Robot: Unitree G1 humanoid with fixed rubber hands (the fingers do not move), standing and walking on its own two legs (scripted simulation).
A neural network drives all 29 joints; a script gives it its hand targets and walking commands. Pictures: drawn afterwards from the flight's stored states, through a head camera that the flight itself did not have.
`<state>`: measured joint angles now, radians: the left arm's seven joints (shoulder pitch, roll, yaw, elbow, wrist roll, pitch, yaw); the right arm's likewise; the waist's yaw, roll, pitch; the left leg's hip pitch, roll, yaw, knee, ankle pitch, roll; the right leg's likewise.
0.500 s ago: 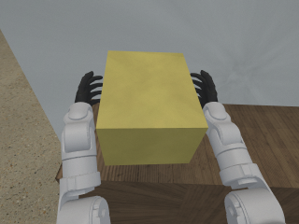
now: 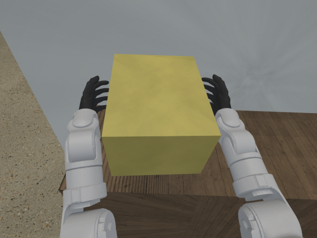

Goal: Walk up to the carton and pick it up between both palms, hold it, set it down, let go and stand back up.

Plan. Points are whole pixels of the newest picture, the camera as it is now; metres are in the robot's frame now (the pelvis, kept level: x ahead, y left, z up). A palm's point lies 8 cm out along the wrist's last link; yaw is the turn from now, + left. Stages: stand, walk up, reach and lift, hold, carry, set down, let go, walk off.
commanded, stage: hold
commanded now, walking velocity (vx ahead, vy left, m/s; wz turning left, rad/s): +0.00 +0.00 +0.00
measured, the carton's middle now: (155, 111) +0.39 +0.01 +0.14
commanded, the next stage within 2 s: none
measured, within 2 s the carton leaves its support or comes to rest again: neither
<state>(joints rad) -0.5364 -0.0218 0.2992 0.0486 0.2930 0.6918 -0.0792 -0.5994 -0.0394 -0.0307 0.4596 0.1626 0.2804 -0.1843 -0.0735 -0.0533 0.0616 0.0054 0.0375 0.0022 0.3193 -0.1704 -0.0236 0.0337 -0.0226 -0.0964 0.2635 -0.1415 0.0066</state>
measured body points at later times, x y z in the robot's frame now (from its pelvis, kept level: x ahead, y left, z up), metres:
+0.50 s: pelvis +0.00 +0.00 +0.00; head -0.04 +0.02 +0.45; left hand +0.36 +0.17 +0.18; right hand +0.37 -0.15 +0.18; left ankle +0.01 +0.13 -0.75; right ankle +0.01 -0.12 -0.75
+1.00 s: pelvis +0.00 +0.00 +0.00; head -0.04 +0.03 +0.45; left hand +0.37 +0.17 +0.18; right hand +0.37 -0.15 +0.17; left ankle +0.01 +0.13 -0.75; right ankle +0.01 -0.12 -0.75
